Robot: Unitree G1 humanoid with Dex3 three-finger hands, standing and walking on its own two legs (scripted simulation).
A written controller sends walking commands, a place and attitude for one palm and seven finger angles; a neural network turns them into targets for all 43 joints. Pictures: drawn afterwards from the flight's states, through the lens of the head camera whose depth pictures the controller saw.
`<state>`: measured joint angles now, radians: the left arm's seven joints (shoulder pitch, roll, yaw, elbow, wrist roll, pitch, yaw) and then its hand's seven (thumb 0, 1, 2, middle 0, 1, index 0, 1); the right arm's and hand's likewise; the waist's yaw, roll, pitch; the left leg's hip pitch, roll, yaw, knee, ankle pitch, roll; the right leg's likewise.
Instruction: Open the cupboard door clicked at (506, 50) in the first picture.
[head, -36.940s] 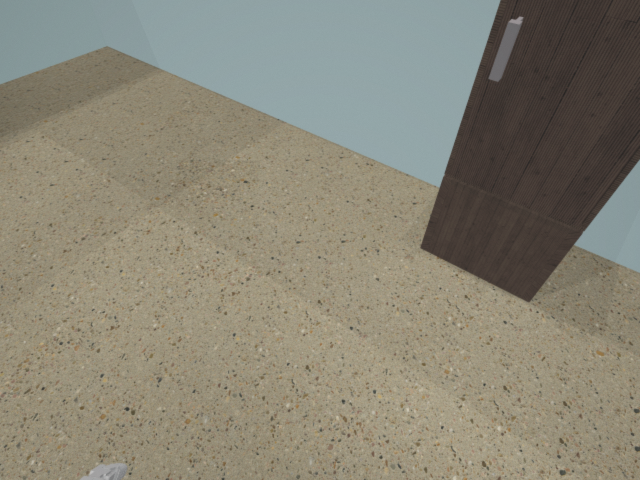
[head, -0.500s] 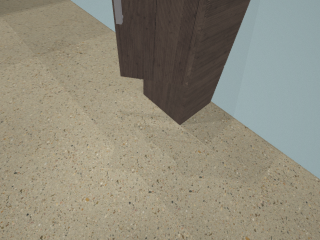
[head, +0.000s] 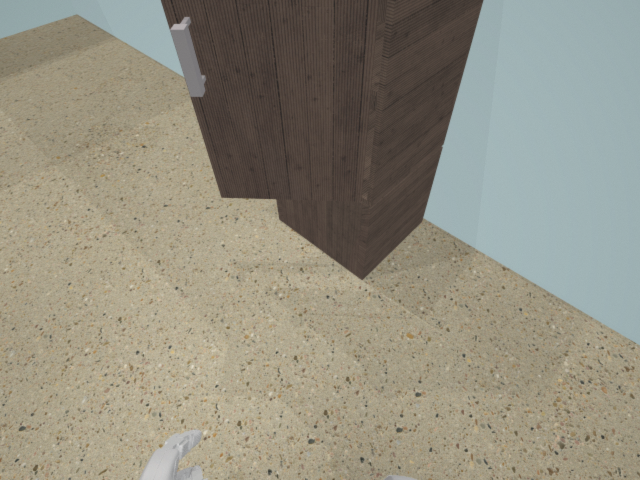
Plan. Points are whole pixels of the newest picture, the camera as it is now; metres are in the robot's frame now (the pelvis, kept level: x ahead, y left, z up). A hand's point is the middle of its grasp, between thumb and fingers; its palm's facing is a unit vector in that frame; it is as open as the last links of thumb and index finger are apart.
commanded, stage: take the last steps up to it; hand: left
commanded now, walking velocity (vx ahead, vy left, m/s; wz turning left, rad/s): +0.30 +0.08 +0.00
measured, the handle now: (192, 57) +0.86 +0.27 +0.10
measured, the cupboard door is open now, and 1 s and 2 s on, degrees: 40 40 40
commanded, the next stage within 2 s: come to a stop and stand still in 0.52 s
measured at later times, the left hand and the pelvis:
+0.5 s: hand (155, 444) +0.20 +0.25 -0.15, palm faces +0.03 -0.98 -0.18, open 7.4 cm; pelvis +0.18 +0.07 +0.02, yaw -2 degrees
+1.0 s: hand (180, 340) +0.37 +0.26 -0.16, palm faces +0.01 -0.98 -0.21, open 7.3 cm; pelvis +0.29 +0.07 +0.01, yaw -2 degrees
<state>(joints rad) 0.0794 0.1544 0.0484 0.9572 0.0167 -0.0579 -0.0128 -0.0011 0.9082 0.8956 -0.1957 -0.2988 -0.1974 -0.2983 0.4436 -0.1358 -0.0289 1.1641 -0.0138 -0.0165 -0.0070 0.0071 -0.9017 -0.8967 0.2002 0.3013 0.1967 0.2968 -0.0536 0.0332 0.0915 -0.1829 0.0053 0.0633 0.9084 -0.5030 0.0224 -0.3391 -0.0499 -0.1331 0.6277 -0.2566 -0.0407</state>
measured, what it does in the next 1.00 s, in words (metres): walks ahead: left foot, then right foot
